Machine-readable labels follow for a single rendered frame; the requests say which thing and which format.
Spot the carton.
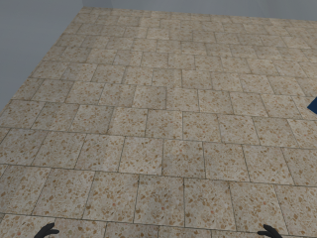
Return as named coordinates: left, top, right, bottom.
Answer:
left=307, top=97, right=317, bottom=114

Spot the robot right hand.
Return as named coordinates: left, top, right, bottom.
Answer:
left=257, top=224, right=282, bottom=238

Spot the robot left hand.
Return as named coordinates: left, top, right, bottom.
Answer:
left=34, top=223, right=59, bottom=238

